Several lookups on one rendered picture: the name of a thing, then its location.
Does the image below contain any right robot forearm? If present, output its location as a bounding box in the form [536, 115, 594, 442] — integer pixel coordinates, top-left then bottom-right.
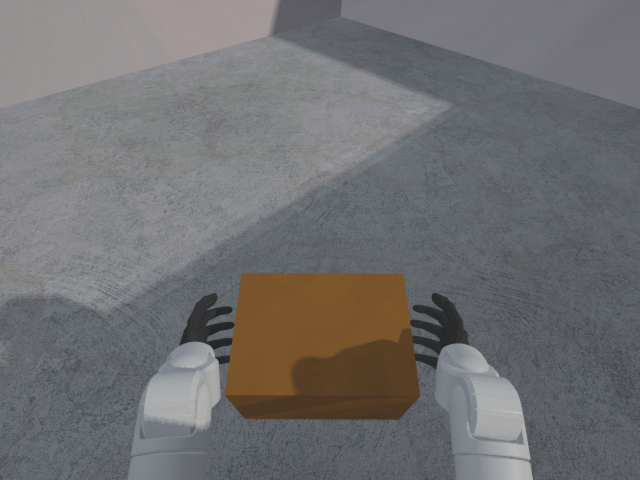
[434, 343, 533, 480]

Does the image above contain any robot left hand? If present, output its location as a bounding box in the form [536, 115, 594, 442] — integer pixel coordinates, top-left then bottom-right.
[179, 293, 234, 364]

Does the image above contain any carton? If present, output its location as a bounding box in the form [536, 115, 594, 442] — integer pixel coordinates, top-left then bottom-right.
[225, 273, 420, 420]

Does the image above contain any robot right hand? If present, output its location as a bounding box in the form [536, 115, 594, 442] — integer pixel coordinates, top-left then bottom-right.
[410, 293, 470, 369]

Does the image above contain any left robot forearm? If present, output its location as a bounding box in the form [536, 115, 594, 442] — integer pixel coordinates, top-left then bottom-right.
[128, 342, 221, 480]

